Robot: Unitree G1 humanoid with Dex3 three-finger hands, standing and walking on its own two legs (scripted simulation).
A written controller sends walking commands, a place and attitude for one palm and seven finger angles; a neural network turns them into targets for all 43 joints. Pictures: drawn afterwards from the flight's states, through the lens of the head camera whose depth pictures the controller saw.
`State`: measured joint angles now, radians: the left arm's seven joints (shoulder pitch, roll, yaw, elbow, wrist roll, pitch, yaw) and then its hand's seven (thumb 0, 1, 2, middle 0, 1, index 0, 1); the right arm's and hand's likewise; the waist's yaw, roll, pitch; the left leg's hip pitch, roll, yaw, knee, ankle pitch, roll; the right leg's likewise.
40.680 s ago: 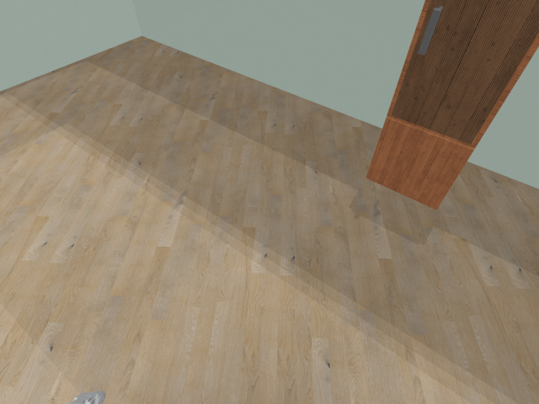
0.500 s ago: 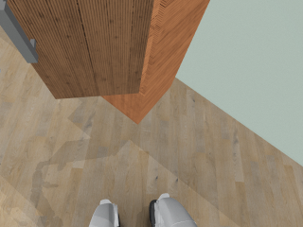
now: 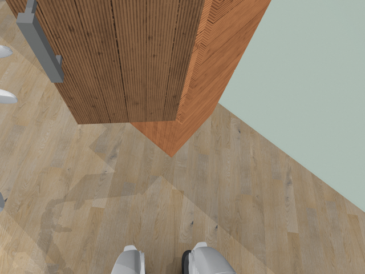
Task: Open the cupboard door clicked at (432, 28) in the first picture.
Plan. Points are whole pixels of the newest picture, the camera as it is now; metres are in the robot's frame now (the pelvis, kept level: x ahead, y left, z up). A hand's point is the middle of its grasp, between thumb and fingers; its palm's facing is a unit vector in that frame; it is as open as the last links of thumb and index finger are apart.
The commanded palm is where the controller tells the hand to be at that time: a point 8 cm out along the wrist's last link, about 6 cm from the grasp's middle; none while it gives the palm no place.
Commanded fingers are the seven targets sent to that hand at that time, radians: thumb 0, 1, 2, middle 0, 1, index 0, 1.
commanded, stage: move the hooked fingers beside the handle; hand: left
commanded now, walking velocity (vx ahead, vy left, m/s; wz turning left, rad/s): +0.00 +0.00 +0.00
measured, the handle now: (45, 44) +0.55 +0.25 +0.09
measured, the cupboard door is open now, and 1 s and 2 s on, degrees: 46 46 46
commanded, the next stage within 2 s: slide the fingers in behind the handle in 0.26 s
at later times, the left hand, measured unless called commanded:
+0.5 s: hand out of the picture +0.49 +0.31 +0.10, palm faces +0.07 -1.00 +0.00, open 14.0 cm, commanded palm +0.48 +0.34 +0.09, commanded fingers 0.00 -0.50 0.30 -0.30 -1.20 -0.30 -1.20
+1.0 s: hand (20, 64) +0.49 +0.28 +0.10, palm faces +0.07 -1.00 +0.00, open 14.0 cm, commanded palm +0.48 +0.31 +0.09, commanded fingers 0.00 -0.50 0.30 -0.30 -1.20 -0.30 -1.20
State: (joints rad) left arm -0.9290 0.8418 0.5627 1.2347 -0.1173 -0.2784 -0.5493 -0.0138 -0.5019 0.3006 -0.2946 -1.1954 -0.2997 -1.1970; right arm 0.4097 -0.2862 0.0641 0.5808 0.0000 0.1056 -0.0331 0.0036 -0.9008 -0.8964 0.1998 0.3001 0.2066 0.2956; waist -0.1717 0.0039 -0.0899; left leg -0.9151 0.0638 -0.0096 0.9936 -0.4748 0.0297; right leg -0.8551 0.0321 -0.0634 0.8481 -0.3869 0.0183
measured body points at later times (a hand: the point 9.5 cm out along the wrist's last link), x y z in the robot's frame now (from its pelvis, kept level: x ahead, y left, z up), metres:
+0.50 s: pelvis -0.01 -0.01 -0.01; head +0.14 +0.03 +0.42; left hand +0.48 +0.37 +0.10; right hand -0.02 -0.28 -0.10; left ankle -0.01 +0.09 -0.68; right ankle +0.00 -0.14 -0.68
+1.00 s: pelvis +0.00 -0.01 +0.00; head +0.13 +0.03 +0.43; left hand +0.49 +0.33 +0.10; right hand -0.01 -0.27 -0.10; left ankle -0.01 +0.09 -0.68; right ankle +0.00 -0.14 -0.68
